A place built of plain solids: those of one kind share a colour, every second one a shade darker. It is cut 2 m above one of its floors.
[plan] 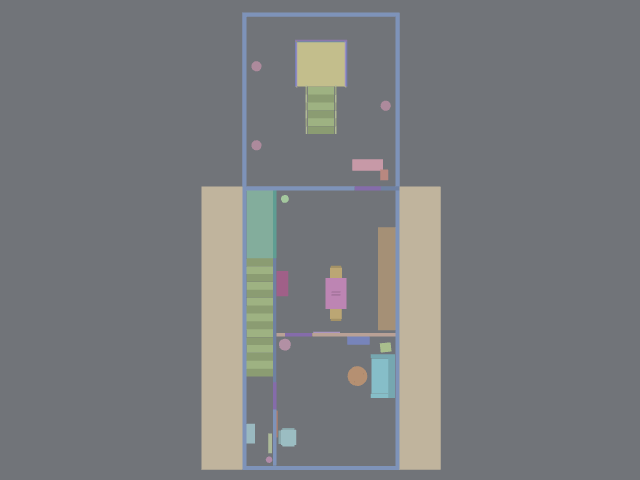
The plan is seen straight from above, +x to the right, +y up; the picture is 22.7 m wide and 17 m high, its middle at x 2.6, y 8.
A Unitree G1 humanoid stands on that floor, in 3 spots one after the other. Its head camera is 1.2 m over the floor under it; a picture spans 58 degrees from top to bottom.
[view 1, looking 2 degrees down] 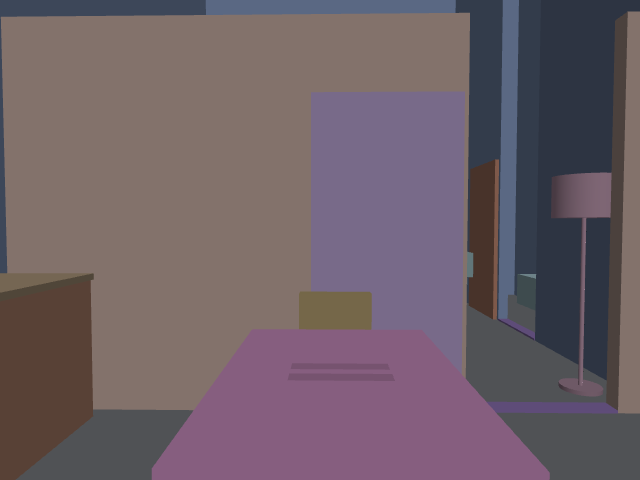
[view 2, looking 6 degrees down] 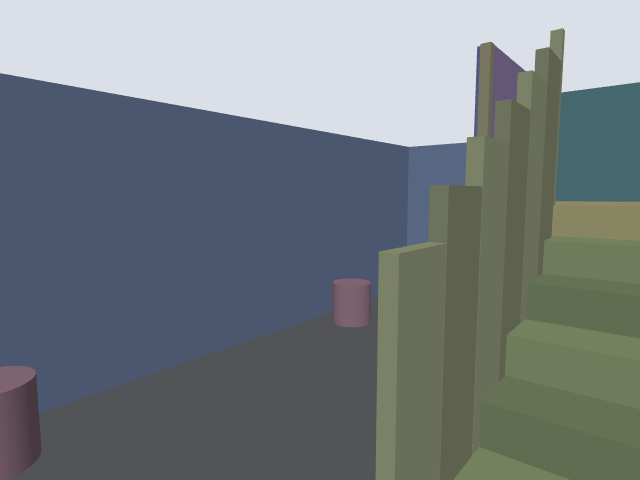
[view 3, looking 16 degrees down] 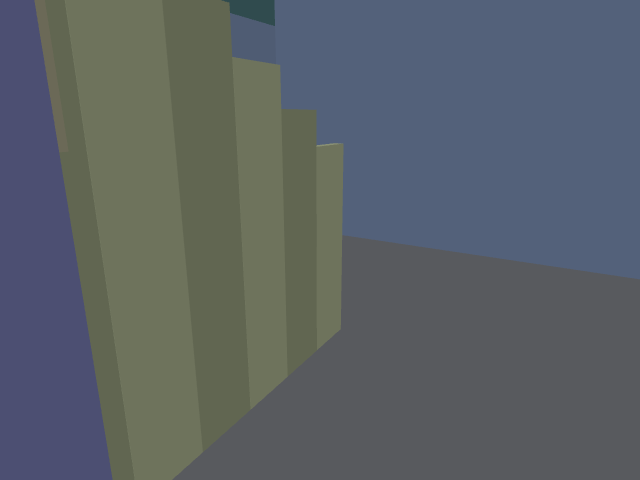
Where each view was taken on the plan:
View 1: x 3.21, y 7.46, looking -89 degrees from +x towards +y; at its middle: door_leaf_kitchen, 2.70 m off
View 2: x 2.64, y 10.85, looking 129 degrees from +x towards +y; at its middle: wall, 4.22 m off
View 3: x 1.05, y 13.80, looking -60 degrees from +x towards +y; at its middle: piece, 2.17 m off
